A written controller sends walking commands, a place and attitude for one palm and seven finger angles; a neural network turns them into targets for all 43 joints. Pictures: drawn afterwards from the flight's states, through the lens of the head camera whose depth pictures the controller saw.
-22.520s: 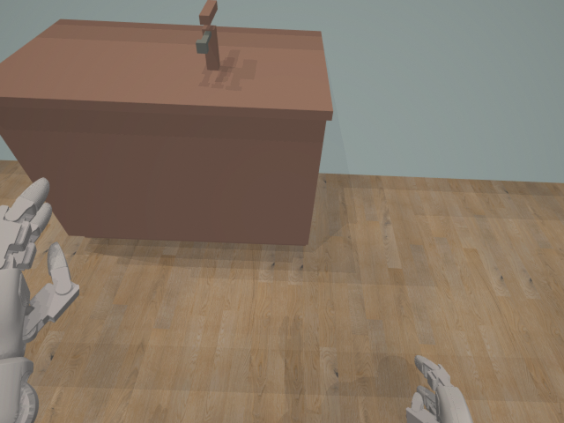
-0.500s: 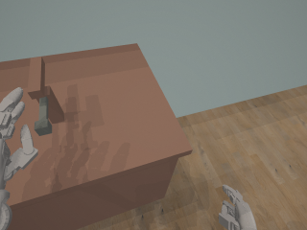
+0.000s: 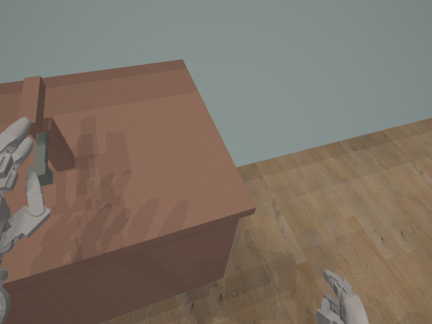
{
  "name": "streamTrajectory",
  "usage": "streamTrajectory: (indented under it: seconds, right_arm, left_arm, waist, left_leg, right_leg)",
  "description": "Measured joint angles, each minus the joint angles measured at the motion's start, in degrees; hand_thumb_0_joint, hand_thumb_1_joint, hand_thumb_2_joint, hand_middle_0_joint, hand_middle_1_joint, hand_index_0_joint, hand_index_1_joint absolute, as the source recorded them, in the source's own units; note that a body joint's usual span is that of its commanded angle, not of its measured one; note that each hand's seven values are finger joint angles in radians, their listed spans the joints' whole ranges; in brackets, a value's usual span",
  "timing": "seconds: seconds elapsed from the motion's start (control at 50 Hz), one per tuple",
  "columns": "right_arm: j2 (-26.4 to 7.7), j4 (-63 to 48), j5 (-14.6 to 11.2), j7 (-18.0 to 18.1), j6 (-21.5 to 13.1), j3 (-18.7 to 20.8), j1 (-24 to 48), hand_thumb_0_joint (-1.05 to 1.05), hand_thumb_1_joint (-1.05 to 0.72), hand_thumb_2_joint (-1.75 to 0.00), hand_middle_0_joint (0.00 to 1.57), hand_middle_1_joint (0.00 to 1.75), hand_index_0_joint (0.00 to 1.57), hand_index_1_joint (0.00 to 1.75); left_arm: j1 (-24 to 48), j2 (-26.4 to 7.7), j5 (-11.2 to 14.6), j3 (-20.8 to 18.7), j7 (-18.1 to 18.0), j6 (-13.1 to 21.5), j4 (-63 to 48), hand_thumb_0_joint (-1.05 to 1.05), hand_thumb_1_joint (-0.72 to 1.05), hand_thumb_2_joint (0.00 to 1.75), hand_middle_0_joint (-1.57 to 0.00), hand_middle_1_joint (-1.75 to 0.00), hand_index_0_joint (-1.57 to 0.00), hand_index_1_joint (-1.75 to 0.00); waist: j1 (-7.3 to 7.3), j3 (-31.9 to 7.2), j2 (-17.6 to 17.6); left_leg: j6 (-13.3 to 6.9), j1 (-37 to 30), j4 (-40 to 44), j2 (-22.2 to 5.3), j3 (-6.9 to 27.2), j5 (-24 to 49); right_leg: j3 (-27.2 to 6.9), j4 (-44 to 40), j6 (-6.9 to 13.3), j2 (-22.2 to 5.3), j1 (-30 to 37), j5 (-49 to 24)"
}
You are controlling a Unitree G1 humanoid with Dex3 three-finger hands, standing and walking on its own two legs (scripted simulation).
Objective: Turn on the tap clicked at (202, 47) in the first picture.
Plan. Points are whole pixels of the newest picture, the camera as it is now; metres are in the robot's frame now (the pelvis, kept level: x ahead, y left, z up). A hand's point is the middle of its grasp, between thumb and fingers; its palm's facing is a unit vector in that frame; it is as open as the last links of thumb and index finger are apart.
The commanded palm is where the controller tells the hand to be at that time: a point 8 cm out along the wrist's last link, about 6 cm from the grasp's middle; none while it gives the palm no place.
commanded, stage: shuffle to correct the standing spot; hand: left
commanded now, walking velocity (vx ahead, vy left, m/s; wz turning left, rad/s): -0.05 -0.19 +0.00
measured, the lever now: (39, 175) +0.32 +0.32 +0.10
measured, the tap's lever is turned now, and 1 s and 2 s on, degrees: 0 0 0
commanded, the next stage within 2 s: none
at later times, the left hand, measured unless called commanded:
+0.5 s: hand (45, 209) +0.22 +0.24 +0.17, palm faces +0.31 -0.86 -0.40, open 7.4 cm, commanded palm +0.16 +0.28 +0.18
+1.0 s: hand (40, 216) +0.21 +0.24 +0.17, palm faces +0.31 -0.85 -0.42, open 7.4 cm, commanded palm +0.15 +0.28 +0.18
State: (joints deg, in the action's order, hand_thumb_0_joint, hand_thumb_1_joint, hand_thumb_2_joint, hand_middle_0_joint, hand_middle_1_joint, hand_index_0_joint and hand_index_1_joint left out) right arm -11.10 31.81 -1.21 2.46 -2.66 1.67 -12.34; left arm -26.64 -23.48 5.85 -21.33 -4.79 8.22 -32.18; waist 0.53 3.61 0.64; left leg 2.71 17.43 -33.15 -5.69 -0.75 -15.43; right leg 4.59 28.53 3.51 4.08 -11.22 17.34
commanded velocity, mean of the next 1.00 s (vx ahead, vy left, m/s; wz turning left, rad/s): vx -0.04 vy -0.19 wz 0.00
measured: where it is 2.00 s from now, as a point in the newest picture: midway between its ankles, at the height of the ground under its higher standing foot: outside the picture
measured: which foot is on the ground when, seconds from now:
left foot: down 0.00-1.00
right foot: down 0.00-1.00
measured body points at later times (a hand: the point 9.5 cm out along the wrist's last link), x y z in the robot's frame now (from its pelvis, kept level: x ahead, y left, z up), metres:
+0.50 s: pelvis +0.00 +0.00 +0.00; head +0.03 +0.01 +0.45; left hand +0.20 +0.28 +0.19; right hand +0.17 -0.23 -0.08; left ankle +0.02 +0.15 -0.73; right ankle -0.02 -0.08 -0.73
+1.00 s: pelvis -0.01 +0.00 +0.00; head +0.03 +0.01 +0.45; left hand +0.19 +0.28 +0.20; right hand +0.16 -0.23 -0.08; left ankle +0.02 +0.15 -0.73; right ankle -0.02 -0.08 -0.73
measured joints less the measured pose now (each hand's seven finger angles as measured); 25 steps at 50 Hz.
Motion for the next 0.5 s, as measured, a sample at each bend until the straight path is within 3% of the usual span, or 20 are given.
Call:
streamTrajectory:
  seconds: [0.14,0.3,0.5]
  right_arm:
    - [0.6,-0.7,0.0,-0.4,-0.3,-0.6,0.3,0.01,-0.90,-0.90,0.20,0.30,0.20,0.30]
    - [0.6,0.0,0.1,-0.2,-0.3,-0.8,-0.3,0.01,-0.90,-0.90,0.20,0.30,0.20,0.30]
    - [0.8,-0.2,0.2,-0.5,-0.6,-0.8,0.0,0.01,-0.90,-0.90,0.20,0.30,0.20,0.30]
  left_arm:
    - [-0.9,-0.8,0.1,-0.7,0.4,0.6,-0.6,0.01,0.89,0.89,-0.21,-0.30,-0.21,-0.30]
    - [-1.4,0.5,0.2,0.3,0.2,-0.4,0.2,0.01,0.89,0.89,-0.21,-0.30,-0.21,-0.30]
    - [0.3,-0.2,-0.1,-0.3,0.0,-0.1,-0.4,0.01,0.89,0.89,-0.21,-0.30,-0.21,-0.30]
  waist:
    - [-0.13,0.4,-0.8]
    - [-0.48,-0.5,-0.7]
    - [-0.04,0.1,-0.6]
  left_leg:
    - [0.2,0.6,0.5,-0.3,0.4,0.8]
    - [-0.1,1.0,-0.3,0.1,0.3,0.2]
    - [0.2,0.6,0.4,-0.2,0.7,0.4]
  right_leg:
    - [0.3,-1.1,0.3,0.4,-0.3,-1.0]
    - [0.3,0.5,0.3,-0.1,-1.0,0.0]
    - [0.7,-1.3,0.2,0.3,0.1,-0.7]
